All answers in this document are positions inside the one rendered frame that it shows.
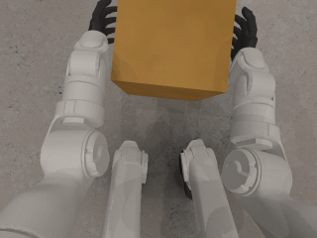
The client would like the right robot foot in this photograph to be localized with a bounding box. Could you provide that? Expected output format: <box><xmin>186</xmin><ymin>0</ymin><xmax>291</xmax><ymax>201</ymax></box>
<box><xmin>178</xmin><ymin>150</ymin><xmax>193</xmax><ymax>200</ymax></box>

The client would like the robot right hand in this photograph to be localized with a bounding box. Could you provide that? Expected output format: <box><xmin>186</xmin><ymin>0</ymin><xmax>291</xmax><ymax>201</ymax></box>
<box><xmin>230</xmin><ymin>7</ymin><xmax>258</xmax><ymax>61</ymax></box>

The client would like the robot left shin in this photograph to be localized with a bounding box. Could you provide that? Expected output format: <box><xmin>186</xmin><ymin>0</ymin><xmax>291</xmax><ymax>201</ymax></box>
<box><xmin>111</xmin><ymin>141</ymin><xmax>140</xmax><ymax>173</ymax></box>

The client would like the carton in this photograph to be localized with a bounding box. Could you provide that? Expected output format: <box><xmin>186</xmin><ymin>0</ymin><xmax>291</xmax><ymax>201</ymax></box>
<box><xmin>110</xmin><ymin>0</ymin><xmax>237</xmax><ymax>102</ymax></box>

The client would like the robot left forearm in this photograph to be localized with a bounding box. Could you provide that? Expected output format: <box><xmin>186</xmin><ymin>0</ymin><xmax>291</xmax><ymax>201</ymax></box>
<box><xmin>40</xmin><ymin>30</ymin><xmax>111</xmax><ymax>167</ymax></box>

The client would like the left robot upper arm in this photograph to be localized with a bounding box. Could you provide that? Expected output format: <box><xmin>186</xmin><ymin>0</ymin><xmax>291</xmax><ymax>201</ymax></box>
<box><xmin>0</xmin><ymin>129</ymin><xmax>110</xmax><ymax>238</ymax></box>

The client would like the robot right forearm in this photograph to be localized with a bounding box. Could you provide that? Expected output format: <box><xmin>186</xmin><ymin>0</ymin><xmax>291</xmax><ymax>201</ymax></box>
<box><xmin>228</xmin><ymin>47</ymin><xmax>288</xmax><ymax>163</ymax></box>

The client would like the robot left hand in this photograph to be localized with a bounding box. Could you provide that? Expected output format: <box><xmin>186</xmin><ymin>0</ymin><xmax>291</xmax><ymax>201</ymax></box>
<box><xmin>88</xmin><ymin>0</ymin><xmax>118</xmax><ymax>45</ymax></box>

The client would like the right robot upper arm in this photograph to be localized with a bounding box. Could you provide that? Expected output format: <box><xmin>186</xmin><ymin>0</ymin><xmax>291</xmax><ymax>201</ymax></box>
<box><xmin>221</xmin><ymin>147</ymin><xmax>317</xmax><ymax>238</ymax></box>

